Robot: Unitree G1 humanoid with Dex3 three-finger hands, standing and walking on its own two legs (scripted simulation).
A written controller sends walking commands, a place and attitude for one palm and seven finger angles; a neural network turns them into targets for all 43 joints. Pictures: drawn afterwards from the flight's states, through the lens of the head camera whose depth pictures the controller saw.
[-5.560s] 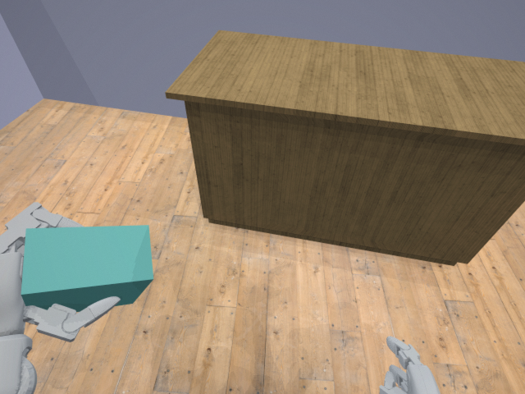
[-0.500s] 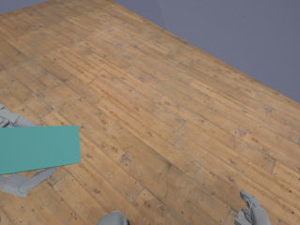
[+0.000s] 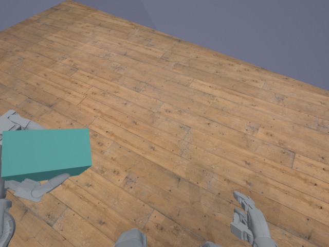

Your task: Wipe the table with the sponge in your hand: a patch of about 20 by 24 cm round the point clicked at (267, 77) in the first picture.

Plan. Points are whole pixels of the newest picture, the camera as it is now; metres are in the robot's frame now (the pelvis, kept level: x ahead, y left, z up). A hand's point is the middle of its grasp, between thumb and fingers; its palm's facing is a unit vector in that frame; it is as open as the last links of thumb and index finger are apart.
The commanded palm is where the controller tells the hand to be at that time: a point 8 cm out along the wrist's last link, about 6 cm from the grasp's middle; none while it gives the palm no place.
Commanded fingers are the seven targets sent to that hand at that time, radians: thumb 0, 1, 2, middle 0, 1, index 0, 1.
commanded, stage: turn to face it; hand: left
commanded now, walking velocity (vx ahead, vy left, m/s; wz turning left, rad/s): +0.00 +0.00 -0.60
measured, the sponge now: (60, 156) +0.23 +0.21 +0.16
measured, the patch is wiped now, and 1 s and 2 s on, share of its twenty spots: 0.00 0.00 0.00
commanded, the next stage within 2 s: none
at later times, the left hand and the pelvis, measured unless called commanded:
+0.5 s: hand (76, 162) +0.21 +0.16 +0.19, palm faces +0.16 -0.90 -0.40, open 10.3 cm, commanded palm +0.18 +0.21 +0.20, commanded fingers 0.00 0.10 1.30 -1.20 -1.60 -1.20 -1.60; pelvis -0.05 -0.01 +0.01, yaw -15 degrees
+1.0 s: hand (156, 194) +0.18 +0.03 +0.19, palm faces -0.20 -0.82 -0.54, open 10.3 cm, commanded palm +0.16 +0.10 +0.20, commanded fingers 0.00 0.10 1.30 -1.20 -1.60 -1.20 -1.60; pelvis -0.13 -0.04 +0.01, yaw -35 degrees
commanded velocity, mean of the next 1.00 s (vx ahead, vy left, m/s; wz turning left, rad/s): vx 0.00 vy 0.00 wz -0.60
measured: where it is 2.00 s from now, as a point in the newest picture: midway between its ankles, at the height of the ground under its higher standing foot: outside the picture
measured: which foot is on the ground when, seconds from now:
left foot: up 0.00-0.46, down 0.48-0.76, up 0.78-1.00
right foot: down 0.00-0.50, up 0.52-0.72, down 0.74-1.00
